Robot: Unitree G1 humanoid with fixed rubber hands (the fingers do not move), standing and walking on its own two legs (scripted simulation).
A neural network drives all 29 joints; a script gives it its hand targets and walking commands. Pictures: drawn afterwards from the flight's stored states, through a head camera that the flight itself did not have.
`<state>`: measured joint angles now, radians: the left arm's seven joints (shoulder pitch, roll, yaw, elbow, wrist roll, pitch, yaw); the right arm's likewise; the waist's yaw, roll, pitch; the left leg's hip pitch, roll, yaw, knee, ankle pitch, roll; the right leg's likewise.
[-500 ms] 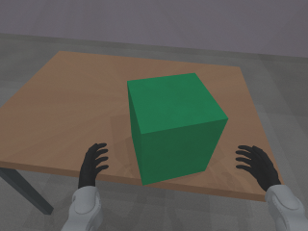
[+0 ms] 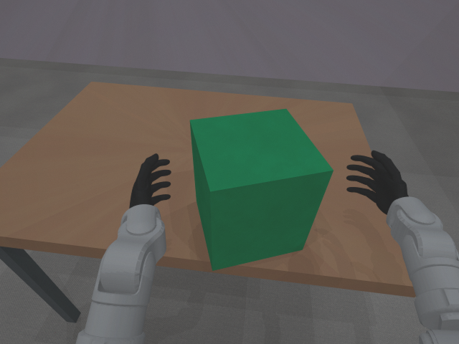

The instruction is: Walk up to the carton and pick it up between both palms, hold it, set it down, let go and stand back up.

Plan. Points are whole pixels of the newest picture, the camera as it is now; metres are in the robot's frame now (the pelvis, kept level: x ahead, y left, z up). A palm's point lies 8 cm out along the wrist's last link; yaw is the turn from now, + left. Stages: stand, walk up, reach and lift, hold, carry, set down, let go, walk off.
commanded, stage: reach and lift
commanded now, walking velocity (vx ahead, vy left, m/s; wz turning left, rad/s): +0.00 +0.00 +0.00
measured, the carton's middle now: (249, 189) +0.44 -0.02 +0.03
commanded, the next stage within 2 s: none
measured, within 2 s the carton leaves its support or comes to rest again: neither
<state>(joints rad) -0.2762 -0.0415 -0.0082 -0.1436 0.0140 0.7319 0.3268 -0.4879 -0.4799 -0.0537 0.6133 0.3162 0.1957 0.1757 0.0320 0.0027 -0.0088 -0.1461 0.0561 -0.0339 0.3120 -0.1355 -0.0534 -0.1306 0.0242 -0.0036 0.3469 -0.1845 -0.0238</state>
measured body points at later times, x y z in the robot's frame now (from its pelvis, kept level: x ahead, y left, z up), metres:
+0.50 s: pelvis +0.01 +0.00 +0.00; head +0.00 -0.01 +0.45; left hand +0.36 +0.16 +0.16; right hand +0.44 -0.23 +0.17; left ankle +0.02 +0.16 -0.75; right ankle +0.00 -0.10 -0.75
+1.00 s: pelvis +0.02 +0.00 +0.00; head +0.03 -0.01 +0.45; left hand +0.41 +0.17 +0.19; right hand +0.50 -0.20 +0.21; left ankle +0.02 +0.16 -0.75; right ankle +0.00 -0.10 -0.75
